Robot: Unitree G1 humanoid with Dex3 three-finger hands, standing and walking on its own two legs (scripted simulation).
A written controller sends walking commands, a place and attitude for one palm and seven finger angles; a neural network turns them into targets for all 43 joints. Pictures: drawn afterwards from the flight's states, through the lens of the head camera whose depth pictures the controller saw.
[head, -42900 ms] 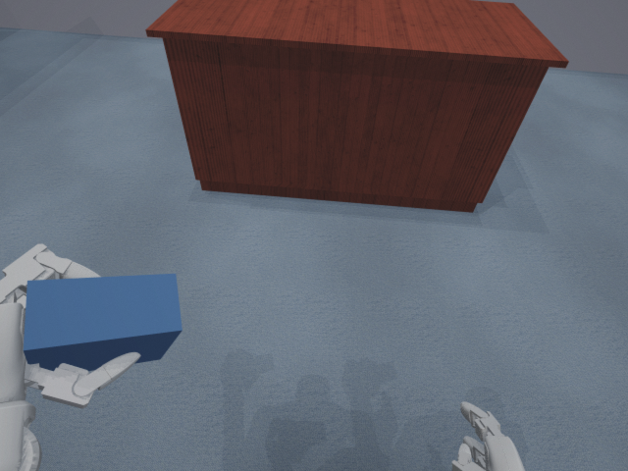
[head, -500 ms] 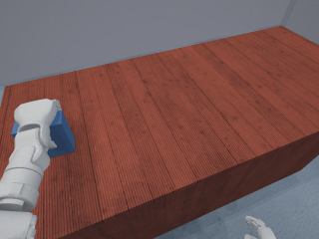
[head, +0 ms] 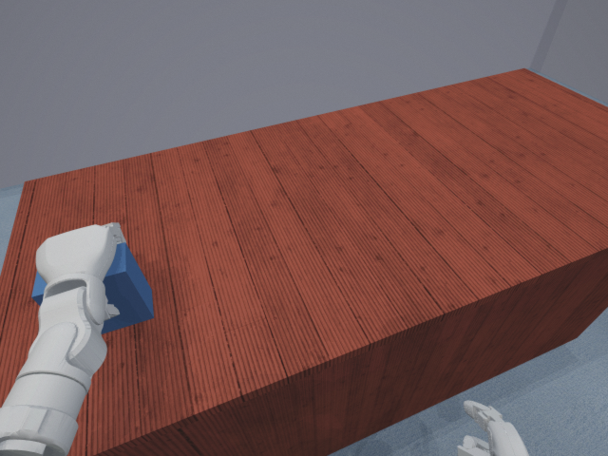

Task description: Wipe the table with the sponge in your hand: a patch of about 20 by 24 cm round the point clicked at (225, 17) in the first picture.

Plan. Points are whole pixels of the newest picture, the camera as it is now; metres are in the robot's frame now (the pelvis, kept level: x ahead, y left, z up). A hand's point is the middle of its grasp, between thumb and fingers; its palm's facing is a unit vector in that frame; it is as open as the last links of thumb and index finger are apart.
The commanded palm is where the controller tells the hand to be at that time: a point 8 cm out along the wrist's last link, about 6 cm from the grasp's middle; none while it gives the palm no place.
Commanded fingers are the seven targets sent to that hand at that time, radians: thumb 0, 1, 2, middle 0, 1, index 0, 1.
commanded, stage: wipe back along the first lane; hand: left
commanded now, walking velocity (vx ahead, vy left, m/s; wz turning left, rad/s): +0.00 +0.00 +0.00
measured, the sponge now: (105, 300) +0.31 +0.34 +0.03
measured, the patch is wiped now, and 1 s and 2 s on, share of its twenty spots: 1.00 1.00 1.00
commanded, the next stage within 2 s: lift the sponge slowly off the table in 1.04 s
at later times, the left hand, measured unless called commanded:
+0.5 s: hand (99, 305) +0.27 +0.30 +0.08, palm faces +0.04 -0.04 -1.00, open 9.9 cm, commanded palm +0.23 +0.29 +0.11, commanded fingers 0.00 0.10 1.30 -1.20 -1.60 -1.20 -1.60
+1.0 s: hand (105, 337) +0.23 +0.27 +0.08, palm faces +0.08 -0.06 -1.00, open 9.9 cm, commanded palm +0.18 +0.25 +0.10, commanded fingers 0.00 0.10 1.30 -1.20 -1.60 -1.20 -1.60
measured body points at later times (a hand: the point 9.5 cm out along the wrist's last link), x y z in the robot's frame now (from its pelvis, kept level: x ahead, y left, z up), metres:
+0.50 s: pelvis +0.00 -0.01 +0.00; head -0.02 -0.04 +0.45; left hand +0.26 +0.30 +0.13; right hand +0.21 -0.23 -0.09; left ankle +0.00 +0.08 -0.74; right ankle -0.02 -0.11 -0.74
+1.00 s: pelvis -0.01 -0.01 +0.00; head -0.04 -0.05 +0.45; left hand +0.22 +0.27 +0.13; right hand +0.24 -0.21 -0.07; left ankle +0.00 +0.08 -0.74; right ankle -0.02 -0.11 -0.74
